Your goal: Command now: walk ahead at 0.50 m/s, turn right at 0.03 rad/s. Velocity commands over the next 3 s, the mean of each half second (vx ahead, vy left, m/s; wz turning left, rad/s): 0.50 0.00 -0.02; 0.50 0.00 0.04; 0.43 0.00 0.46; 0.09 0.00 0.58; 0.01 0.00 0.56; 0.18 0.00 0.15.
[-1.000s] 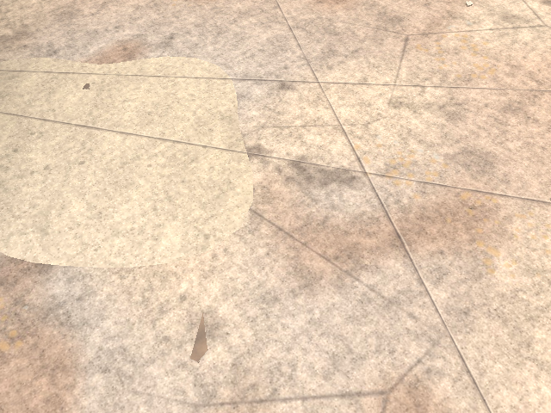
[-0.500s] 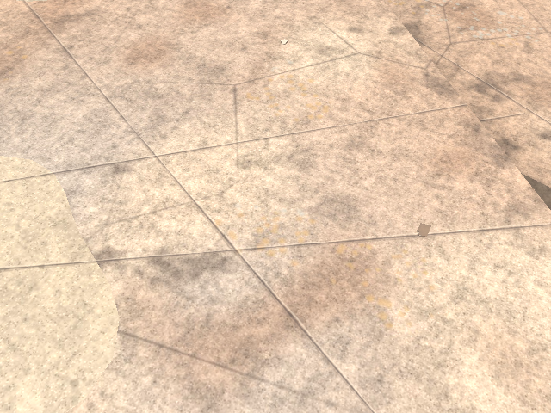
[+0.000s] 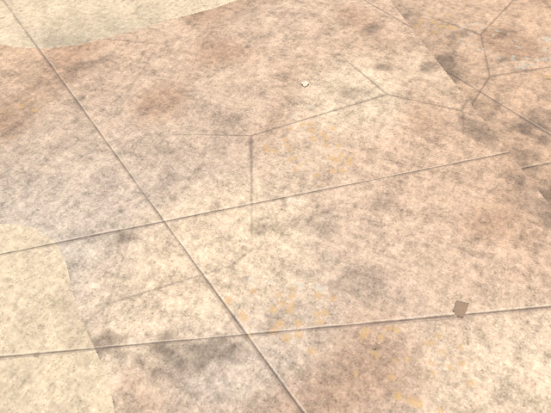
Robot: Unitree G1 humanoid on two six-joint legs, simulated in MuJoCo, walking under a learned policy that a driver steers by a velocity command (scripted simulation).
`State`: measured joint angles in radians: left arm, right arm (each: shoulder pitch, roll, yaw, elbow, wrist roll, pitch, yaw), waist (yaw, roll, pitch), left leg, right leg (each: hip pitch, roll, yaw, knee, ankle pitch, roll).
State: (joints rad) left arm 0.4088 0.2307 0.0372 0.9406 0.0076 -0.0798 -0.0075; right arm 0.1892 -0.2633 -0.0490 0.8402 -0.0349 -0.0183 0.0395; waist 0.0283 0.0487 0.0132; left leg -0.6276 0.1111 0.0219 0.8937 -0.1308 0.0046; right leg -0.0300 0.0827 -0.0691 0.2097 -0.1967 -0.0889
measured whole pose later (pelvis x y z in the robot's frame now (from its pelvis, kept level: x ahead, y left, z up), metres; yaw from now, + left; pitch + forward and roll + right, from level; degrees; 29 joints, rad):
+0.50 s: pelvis +0.27 +0.06 +0.00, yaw +0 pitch +0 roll +0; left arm 0.20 0.24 0.04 0.92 0.04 -0.04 -0.03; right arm 0.39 -0.22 -0.04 0.98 -0.01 -0.08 0.01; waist -0.02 -0.04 0.03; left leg -0.08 -0.08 0.10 0.26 -0.18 0.10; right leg -0.58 -0.10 0.00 0.99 -0.17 -0.04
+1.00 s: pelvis +0.54 +0.00 +0.00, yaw +3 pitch -1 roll +0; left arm 0.31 0.22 0.05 1.00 0.02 -0.09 0.00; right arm 0.25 -0.24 -0.06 0.96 -0.03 -0.03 0.02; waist 0.00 0.04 0.05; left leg -0.53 0.07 -0.03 1.08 -0.23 0.06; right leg -0.14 0.06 -0.13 0.31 -0.17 -0.10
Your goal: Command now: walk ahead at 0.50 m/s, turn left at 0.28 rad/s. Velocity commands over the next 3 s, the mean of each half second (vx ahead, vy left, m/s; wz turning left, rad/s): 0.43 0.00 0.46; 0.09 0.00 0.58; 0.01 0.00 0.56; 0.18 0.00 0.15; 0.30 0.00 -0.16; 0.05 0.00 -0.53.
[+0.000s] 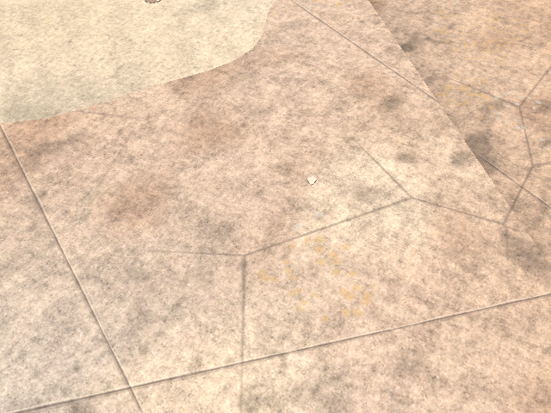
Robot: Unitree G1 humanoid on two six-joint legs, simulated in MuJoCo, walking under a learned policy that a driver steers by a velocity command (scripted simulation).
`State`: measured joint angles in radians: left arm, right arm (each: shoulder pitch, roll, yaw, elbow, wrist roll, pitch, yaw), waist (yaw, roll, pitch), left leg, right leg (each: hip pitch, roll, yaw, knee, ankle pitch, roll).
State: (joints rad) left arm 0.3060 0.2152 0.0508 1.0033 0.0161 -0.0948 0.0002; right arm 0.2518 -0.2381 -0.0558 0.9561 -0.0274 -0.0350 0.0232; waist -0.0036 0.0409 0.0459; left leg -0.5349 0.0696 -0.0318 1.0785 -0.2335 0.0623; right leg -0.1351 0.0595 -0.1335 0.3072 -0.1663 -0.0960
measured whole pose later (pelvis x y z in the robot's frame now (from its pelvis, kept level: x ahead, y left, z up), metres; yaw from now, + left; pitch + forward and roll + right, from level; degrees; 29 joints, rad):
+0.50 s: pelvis +0.25 +0.06 -0.01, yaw +16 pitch +0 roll +0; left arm 0.19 0.22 0.05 0.87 0.03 -0.06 0.02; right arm 0.19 -0.26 -0.08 0.90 0.00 -0.02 0.00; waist 0.00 -0.01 0.10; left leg -0.29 -0.13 0.05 0.45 -0.16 0.14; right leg -0.48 -0.06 0.00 1.24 -0.39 0.02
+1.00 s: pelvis +0.37 +0.04 -0.01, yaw +35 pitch +0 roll +1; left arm 0.13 0.28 0.02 0.73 0.01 0.00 0.05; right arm 0.23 -0.33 -0.09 0.80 -0.02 0.05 -0.02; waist -0.04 0.04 0.07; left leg -0.33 -0.17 -0.15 0.93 -0.54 0.02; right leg -0.30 0.01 0.01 0.52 -0.22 -0.03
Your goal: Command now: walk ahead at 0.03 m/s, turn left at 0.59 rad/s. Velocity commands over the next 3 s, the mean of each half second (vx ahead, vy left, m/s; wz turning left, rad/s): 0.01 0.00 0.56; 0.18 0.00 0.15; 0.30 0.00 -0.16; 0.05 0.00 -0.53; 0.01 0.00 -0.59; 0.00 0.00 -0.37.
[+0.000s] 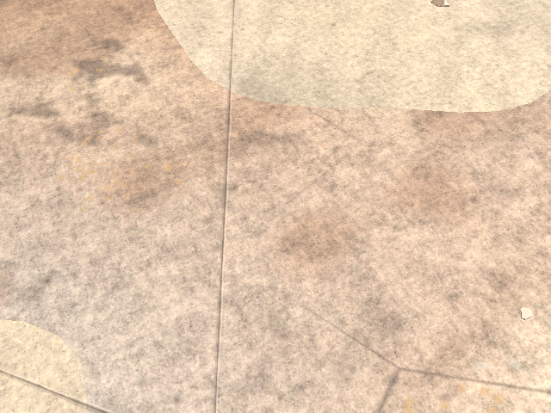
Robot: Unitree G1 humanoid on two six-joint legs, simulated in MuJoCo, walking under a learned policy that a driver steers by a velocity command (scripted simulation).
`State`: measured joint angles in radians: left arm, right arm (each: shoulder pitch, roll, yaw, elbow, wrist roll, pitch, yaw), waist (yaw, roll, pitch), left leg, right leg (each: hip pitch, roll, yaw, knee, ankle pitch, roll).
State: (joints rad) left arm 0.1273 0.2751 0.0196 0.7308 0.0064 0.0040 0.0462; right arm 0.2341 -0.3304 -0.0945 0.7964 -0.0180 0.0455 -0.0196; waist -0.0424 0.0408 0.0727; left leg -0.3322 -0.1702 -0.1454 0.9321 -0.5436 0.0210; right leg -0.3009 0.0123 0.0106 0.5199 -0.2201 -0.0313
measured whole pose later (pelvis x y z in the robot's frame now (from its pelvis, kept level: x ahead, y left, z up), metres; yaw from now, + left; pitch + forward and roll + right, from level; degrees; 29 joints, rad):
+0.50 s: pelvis -0.02 +0.03 +0.00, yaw +16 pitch -1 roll -1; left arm 0.22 0.32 0.06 0.75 0.01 0.07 0.01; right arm 0.19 -0.28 -0.04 0.73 -0.02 0.05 0.02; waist 0.02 -0.05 0.07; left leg -0.22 -0.05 -0.02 0.50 -0.27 0.07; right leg -0.43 -0.05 -0.04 0.96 -0.44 0.03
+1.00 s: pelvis +0.03 +0.02 +0.00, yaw +19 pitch +0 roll +1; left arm 0.27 0.26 0.03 0.83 0.03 -0.04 0.00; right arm 0.34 -0.28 -0.04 0.90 -0.03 -0.01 0.01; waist -0.01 0.03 -0.02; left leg -0.26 -0.07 -0.05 0.68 -0.40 0.09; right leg -0.17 0.03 -0.04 0.43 -0.26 -0.07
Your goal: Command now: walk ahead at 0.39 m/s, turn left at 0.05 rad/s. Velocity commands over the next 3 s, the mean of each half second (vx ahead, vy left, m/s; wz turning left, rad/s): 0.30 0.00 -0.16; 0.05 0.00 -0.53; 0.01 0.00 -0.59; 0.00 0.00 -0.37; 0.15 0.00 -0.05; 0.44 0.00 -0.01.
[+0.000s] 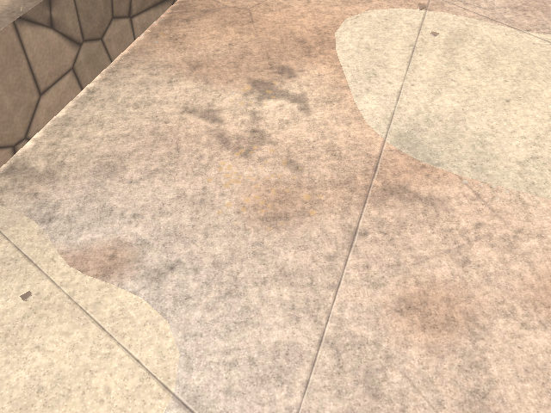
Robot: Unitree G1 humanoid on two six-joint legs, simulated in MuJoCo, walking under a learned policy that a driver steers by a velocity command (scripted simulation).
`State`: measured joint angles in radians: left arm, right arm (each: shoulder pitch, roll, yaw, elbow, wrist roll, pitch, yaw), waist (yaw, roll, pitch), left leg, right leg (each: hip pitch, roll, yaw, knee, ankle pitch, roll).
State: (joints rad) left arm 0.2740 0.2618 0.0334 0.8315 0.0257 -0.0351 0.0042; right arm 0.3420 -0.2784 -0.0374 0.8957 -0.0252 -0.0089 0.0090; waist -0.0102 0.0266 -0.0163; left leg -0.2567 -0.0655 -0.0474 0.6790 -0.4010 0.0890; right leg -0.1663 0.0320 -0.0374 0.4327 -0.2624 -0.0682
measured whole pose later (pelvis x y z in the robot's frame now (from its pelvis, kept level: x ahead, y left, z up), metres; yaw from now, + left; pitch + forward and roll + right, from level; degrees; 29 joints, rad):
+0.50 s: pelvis +0.19 +0.03 -0.01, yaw -8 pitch +0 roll -1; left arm 0.33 0.25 0.05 0.92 0.00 -0.01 0.01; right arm 0.08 -0.23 -0.01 0.80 -0.02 -0.05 -0.02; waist 0.06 -0.02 0.11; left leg -0.39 0.01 0.11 0.51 -0.11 0.05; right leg -0.34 0.03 0.02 1.16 -0.50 -0.03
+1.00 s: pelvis +0.21 +0.00 +0.00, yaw -25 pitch +1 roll +2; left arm 0.22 0.26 0.06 0.75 0.01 0.05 0.00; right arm 0.19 -0.28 -0.06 0.80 -0.03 0.05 -0.01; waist -0.01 0.04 0.05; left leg -0.50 0.03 0.03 1.01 -0.39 -0.03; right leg -0.27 0.04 0.01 0.49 -0.23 -0.06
